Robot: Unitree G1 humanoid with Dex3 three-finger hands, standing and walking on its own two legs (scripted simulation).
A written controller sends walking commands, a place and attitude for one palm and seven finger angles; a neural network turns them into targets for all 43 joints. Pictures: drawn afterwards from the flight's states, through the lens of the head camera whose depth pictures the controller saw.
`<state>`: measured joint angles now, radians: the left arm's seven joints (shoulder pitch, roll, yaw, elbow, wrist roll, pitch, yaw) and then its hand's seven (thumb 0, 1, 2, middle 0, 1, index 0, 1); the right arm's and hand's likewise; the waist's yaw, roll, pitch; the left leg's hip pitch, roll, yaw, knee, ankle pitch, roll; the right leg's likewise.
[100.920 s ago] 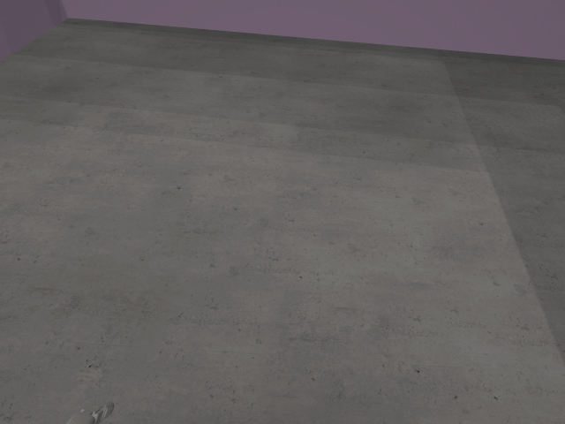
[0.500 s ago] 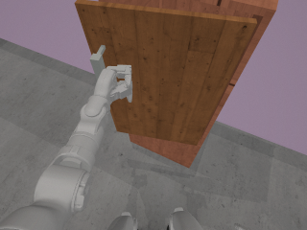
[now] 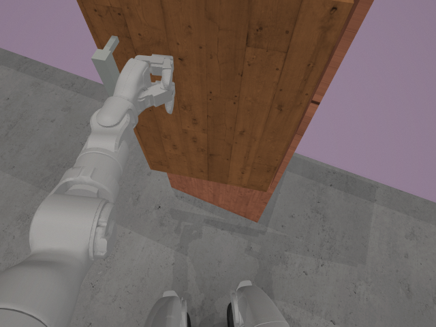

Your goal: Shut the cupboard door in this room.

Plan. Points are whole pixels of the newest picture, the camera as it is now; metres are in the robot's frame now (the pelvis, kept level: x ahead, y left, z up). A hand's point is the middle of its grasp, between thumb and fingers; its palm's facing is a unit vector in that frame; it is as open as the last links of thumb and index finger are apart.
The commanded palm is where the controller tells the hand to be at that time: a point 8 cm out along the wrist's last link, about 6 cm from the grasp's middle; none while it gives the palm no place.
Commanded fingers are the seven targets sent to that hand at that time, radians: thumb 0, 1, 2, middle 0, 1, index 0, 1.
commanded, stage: push the door shut along its arc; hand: left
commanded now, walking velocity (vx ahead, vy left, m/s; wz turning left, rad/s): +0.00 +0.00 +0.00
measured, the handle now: (120, 79) +0.55 +0.13 +0.10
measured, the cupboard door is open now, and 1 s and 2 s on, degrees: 11 0 0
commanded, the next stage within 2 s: pull the fist back off the door in 0.52 s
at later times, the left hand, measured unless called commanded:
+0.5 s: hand (186, 74) +0.54 +0.01 +0.11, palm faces -0.49 -0.87 -0.06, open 3.6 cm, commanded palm +0.57 +0.03 +0.11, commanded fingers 0.00 0.90 0.90 -1.30 -1.50 -1.30 -1.50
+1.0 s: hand (197, 76) +0.55 -0.01 +0.10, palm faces -0.01 -0.99 -0.12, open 3.2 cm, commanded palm +0.53 +0.02 +0.11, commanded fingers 0.00 0.90 0.90 -1.30 -1.50 -1.30 -1.50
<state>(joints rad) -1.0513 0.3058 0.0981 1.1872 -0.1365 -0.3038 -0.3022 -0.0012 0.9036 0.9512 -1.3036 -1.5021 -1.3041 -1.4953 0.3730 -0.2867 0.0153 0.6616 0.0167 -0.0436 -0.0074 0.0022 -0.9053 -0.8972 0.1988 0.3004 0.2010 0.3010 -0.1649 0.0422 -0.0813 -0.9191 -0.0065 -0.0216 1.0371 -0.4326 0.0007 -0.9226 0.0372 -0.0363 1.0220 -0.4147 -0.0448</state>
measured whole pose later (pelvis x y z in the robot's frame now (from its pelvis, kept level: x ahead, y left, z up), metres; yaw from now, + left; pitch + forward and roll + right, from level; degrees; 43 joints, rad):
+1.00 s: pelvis -0.01 +0.02 -0.03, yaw +0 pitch +24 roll -1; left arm -1.28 0.17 0.17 1.35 0.15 -0.36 0.37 0.00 0.96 1.01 -1.32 -1.50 -1.32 -1.50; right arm 0.41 -0.23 0.00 0.69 -0.12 -0.07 0.13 0.00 -0.91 -0.90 0.20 0.30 0.20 0.30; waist -0.26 0.06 -0.14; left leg -1.14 -0.02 -0.02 1.18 -0.47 0.02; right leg -1.13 0.03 -0.04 1.14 -0.44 -0.02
